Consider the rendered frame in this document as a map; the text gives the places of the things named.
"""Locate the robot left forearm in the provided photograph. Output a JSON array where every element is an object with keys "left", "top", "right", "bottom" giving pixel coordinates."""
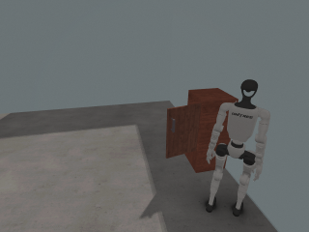
[{"left": 209, "top": 124, "right": 220, "bottom": 150}]

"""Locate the right robot hand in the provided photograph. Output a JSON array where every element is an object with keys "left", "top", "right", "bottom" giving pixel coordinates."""
[{"left": 250, "top": 163, "right": 263, "bottom": 182}]

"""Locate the robot torso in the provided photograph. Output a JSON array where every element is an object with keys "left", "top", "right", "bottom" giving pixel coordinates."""
[{"left": 226, "top": 101, "right": 259, "bottom": 160}]

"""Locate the left robot foot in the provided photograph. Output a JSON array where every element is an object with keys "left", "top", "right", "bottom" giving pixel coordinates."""
[{"left": 206, "top": 197, "right": 216, "bottom": 213}]

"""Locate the robot left upper arm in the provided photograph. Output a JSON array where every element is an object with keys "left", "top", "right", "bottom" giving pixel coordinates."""
[{"left": 214, "top": 102, "right": 233, "bottom": 132}]

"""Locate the cupboard door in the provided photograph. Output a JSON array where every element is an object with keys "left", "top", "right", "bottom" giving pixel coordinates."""
[{"left": 165, "top": 103, "right": 202, "bottom": 159}]

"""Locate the left robot hand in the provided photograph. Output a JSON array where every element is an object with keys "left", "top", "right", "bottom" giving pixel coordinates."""
[{"left": 206, "top": 148, "right": 216, "bottom": 164}]

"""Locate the robot right forearm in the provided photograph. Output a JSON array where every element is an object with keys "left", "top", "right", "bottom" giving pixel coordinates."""
[{"left": 254, "top": 136, "right": 267, "bottom": 165}]

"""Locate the robot right upper arm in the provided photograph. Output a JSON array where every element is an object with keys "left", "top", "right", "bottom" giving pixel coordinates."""
[{"left": 255, "top": 107, "right": 270, "bottom": 144}]

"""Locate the handle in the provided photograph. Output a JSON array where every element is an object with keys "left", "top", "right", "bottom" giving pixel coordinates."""
[{"left": 171, "top": 118, "right": 176, "bottom": 132}]

